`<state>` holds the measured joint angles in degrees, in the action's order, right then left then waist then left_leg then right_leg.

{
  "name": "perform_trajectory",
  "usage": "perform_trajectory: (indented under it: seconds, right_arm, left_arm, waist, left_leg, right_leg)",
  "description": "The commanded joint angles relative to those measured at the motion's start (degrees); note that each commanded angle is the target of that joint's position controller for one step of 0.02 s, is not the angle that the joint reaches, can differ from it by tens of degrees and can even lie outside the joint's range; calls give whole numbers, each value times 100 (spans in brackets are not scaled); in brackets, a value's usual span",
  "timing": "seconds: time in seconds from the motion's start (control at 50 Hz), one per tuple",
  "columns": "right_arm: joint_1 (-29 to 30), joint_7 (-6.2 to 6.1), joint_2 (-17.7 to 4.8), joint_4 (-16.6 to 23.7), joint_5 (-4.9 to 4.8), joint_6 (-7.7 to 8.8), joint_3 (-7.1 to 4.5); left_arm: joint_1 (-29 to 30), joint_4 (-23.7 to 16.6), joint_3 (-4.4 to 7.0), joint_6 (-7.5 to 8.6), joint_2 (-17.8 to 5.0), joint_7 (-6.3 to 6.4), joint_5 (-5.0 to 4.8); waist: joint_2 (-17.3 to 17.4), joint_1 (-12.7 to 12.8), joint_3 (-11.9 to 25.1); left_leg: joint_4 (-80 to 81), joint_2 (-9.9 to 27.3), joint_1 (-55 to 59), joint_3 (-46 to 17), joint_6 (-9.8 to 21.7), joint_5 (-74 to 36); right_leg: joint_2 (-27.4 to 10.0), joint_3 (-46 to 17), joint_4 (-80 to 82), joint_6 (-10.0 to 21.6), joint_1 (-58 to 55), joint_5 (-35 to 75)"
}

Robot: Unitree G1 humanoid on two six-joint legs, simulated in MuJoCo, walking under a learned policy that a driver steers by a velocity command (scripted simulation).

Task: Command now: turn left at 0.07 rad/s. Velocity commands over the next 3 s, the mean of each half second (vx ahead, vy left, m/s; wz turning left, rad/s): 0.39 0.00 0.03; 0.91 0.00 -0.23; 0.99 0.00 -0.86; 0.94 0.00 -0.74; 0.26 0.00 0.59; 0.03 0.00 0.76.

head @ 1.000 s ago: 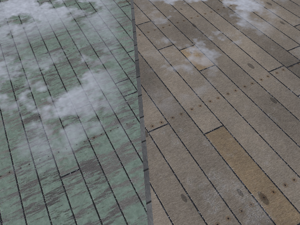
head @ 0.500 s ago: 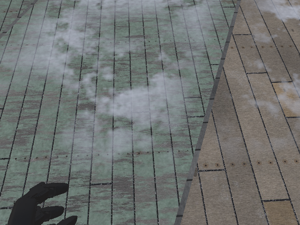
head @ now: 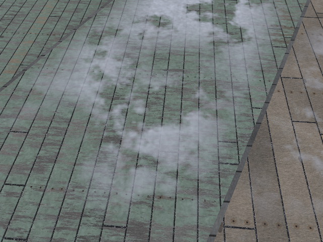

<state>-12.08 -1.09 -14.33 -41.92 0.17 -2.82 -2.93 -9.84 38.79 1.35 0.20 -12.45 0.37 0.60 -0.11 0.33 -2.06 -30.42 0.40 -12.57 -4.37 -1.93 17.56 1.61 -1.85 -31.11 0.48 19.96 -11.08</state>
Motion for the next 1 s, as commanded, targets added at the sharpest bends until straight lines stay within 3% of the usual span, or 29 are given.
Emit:
perform_trajectory:
  seconds: [0.02, 0.04, 0.12, 0.14, 0.16, 0.2, 0.22, 0.26, 0.28, 0.34, 0.36, 0.38, 0.4, 0.42, 0.44, 0.46, 0.54, 0.62, 0.72, 0.76, 0.78, 0.8, 0.82, 0.84, 0.86, 0.88, 0.9, 0.94, 1.0]
  right_arm:
    - [-45, 11, -637, 253, 61, 143, -181]
    - [2, 17, -430, 253, 93, 186, -103]
    - [-74, -23, -426, 161, 63, 341, -74]
    - [-360, -40, -491, 78, 26, 333, -105]
    - [-580, -44, -696, 39, -20, 316, -170]
    - [-981, -36, -1119, 16, -85, 397, -275]
    - [-813, -64, -1292, 40, -142, 464, -325]
    - [-567, -57, -1054, 71, -178, 617, -256]
    - [-454, -15, -901, 112, -203, 642, -214]
    - [-152, 89, -967, 189, -235, 621, -219]
    - [-137, 176, -1097, 84, 291, 579, -315]
    - [38, 180, -826, 137, 366, 607, -271]
    - [590, 160, -101, 492, 384, 681, -69]
    - [357, 189, 10, 787, 184, 741, -30]
    - [595, 213, -273, 790, 199, 725, -66]
    - [571, 291, -506, 687, 267, 723, -107]
    - [513, 513, -443, 563, 282, 556, -60]
    - [1368, 541, -367, 846, 207, 514, 43]
    - [1985, 540, -370, 1040, 167, 510, 101]
    - [1676, 421, -466, 995, 189, 529, 46]
    - [998, 327, -646, 835, 198, 542, -36]
    - [-292, 225, -843, 449, 192, 572, -142]
    - [-1455, 107, -1247, 152, 307, 607, -283]
    - [-1629, 81, -1839, 130, 521, 687, -417]
    - [-1354, 120, -1497, 233, 399, 677, -351]
    - [-743, 111, -1189, 145, 379, 685, -265]
    - [-503, 139, -858, 86, 332, 732, -198]
    - [-412, 108, -680, -87, 234, 797, -151]
    - [-494, 161, -459, -342, 88, 976, -96]
  left_arm:
    - [114, -419, 180, 205, -686, -44, 117]
    - [256, -434, 189, 213, -669, -48, 107]
    - [132, -354, 198, 157, -560, 0, 38]
    - [14, -286, 216, 135, -580, 15, 23]
    - [-18, -269, 260, 129, -659, 18, -48]
    - [330, -432, 294, 268, -656, -30, -287]
    - [457, -532, 302, 374, -654, -63, -355]
    - [497, -586, 314, 529, -690, -108, -391]
    - [445, -546, 292, 578, -648, -150, -323]
    - [-476, -104, 332, 611, -568, -205, -206]
    - [-1213, 166, 377, 381, -679, -246, 219]
    - [-2199, 428, 496, 348, -936, -198, 267]
    - [-3224, 487, 561, 373, -1516, -129, 353]
    - [-2557, 288, 526, 350, -1690, -122, 315]
    - [-1798, 159, 498, 343, -1472, -137, 242]
    - [-1485, 107, 458, 383, -1288, -156, 175]
    - [-1585, 385, 298, 527, -917, -137, 103]
    - [-1889, 619, 301, 572, -908, -142, 22]
    - [-2095, 962, 283, 598, -1025, -113, -8]
    - [-2068, 1083, 290, 581, -1210, -75, 1]
    - [-2045, 1142, 326, 549, -1392, -41, 36]
    - [-1840, 1135, 364, 497, -1543, -12, 53]
    - [-1706, 1006, 311, 494, -1335, -9, 62]
    - [-2392, 709, 52, 518, -195, -112, -132]
    - [-1840, 729, 185, 515, -764, -104, -155]
    - [-1215, 540, 274, 478, -945, -106, -137]
    - [-1072, 573, 227, 462, -854, -154, -80]
    - [-1239, 615, 188, 305, -605, -266, 75]
    - [-721, 436, 173, 43, -421, -388, 82]
  waist:
    - [371, 66, 561]
    - [335, 46, 439]
    - [379, 73, 205]
    - [374, -13, 373]
    - [540, -101, 175]
    - [1176, -363, -493]
    - [1371, -346, -776]
    - [1208, -231, -936]
    - [1017, -200, -723]
    - [874, 233, -93]
    - [466, 567, 73]
    - [-295, 1084, 289]
    - [-1915, 1514, 605]
    - [-2081, 903, 286]
    - [-788, 476, -312]
    - [-188, 309, -242]
    - [-494, 125, -383]
    - [-310, 231, -558]
    - [-313, 299, -677]
    - [-537, 48, -289]
    - [-674, -306, 179]
    - [-620, -942, 848]
    - [-247, -1426, 1552]
    - [1625, -780, 2608]
    - [1148, -931, 2472]
    - [784, -635, 1227]
    - [268, -465, 736]
    - [610, -92, 442]
    - [443, 87, -216]
  left_leg:
    - [427, 341, -153, -336, 541, -66]
    - [595, 345, -431, -370, 491, 244]
    - [568, 264, -648, -306, 284, -12]
    - [646, 198, -559, -281, 375, 1040]
    - [836, 294, -588, -534, 596, 2253]
    - [1948, 1347, -407, -2149, 1296, 3985]
    - [2258, 1839, -396, -2762, 1611, 3817]
    - [2307, 1993, -122, -2904, 1594, 2959]
    - [2223, 1785, 105, -2386, 1403, 2294]
    - [1634, 957, -706, -953, 1093, 1484]
    - [1005, 450, -1169, -472, 1012, 1718]
    - [-602, 103, -2145, -90, 940, 1048]
    - [-3230, -346, -3227, 200, 800, 1536]
    - [-4027, -668, -4328, -475, 886, 1246]
    - [-4343, 78, -4763, -404, 911, 438]
    - [-4126, 377, -4397, -142, 832, -97]
    - [-3386, 588, -3657, 252, 452, -817]
    - [-1942, 500, -3519, 560, 353, -1490]
    - [-584, 239, -2526, 1025, 699, -1694]
    - [-404, -167, -1484, 1114, 846, -1188]
    - [-454, -379, -656, 1080, 918, -810]
    - [-281, -500, 842, 1057, 971, -639]
    - [-330, 390, 2649, 137, 1016, 283]
    - [499, 2378, 4252, -2984, 1409, 3396]
    - [1787, 2449, 3389, -4334, 1210, 4395]
    - [1768, 2230, 2436, -3252, 1009, 3475]
    - [1789, 2030, 1622, -2352, 969, 2276]
    - [2075, 1765, 625, -1316, 873, 1533]
    - [2506, 1636, 141, -134, 702, 657]
  right_leg:
    - [-304, -328, 563, 23, -465, -580]
    - [-272, -294, 441, -16, -615, -445]
    - [-272, -293, 263, 104, -724, 85]
    - [-87, -107, 114, 117, -662, -951]
    - [101, 91, -172, 122, -241, -2026]
    - [183, 478, -1284, 118, 964, -1873]
    - [-119, 223, -1828, 212, 1379, -1504]
    - [-569, -171, -1972, 416, 1906, -1494]
    - [-577, -51, -1489, 463, 1684, -1424]
    - [-20, 806, -199, 286, -819, -367]
    - [396, 1207, 187, 175, -1893, -593]
    - [13, 648, 148, 199, -3243, -919]
    - [-1624, -1919, 1114, 455, -3590, -3168]
    - [-2344, -4748, 2459, 1060, -3015, -4267]
    - [-2560, -4392, 2422, 1257, -2627, -4460]
    - [-2278, -3609, 2208, 1168, -2267, -3823]
    - [-1403, -1777, 2701, 1016, -1551, -2112]
    - [-1192, -773, 2967, 1010, -1684, -556]
    - [-1392, -74, 3174, 963, -2205, 1655]
    - [-1447, 15, 2226, 853, -2374, 4468]
    - [-1487, 18, 1302, 790, -2415, 5643]
    - [-1333, 126, -124, 706, -1923, 5678]
    - [-1025, 166, -2008, 662, -499, 3945]
    - [-97, 43, -4336, 564, 1606, -1223]
    - [-14, -482, -4941, 750, 1906, -1276]
    - [-340, -358, -4981, 766, 2253, -622]
    - [-612, -324, -4639, 755, 2047, -209]
    - [-821, -251, -4405, 609, 1630, -192]
    - [-1076, -197, -4191, 468, 1999, 106]
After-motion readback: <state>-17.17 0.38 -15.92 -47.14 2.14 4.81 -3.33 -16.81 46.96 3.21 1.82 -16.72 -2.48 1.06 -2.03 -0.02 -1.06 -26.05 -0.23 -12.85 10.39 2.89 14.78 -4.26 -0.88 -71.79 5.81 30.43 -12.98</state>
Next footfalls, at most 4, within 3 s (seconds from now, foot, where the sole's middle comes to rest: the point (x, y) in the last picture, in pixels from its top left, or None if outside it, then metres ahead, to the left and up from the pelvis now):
0.82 left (148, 226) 0.55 0.09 -0.77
1.30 right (199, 149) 0.94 -0.15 -0.77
1.72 left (209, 85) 1.40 -0.24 -0.77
2.10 right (280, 84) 1.41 -0.66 -0.77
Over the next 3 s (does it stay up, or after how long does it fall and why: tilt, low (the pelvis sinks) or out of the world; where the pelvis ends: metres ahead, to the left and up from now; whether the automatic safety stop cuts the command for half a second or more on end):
stays up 1.54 -0.59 0.00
